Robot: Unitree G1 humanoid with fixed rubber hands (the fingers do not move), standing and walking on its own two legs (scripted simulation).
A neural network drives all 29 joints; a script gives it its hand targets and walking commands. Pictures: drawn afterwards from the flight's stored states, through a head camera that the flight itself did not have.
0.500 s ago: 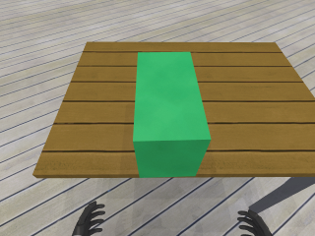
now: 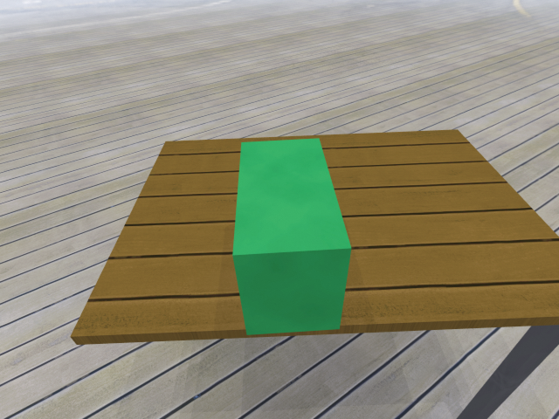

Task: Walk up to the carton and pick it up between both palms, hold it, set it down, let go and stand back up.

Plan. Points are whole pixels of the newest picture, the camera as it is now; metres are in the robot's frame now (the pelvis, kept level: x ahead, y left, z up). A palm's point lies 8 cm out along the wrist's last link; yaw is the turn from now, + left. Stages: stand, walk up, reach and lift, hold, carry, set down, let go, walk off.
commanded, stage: stand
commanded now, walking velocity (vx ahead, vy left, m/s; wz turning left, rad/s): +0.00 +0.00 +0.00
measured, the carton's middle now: (286, 227) +0.49 +0.03 +0.04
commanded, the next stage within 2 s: none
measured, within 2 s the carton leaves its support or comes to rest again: neither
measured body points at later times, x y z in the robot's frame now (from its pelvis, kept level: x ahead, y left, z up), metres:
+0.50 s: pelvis -0.04 +0.01 +0.00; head -0.08 +0.01 +0.45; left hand -0.05 +0.22 -0.15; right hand -0.10 -0.20 -0.16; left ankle -0.03 +0.13 -0.73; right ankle -0.01 -0.11 -0.73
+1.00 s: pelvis -0.06 +0.03 +0.00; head -0.08 +0.02 +0.45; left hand -0.10 +0.22 -0.16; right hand -0.12 -0.18 -0.16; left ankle -0.03 +0.13 -0.73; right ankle -0.01 -0.11 -0.73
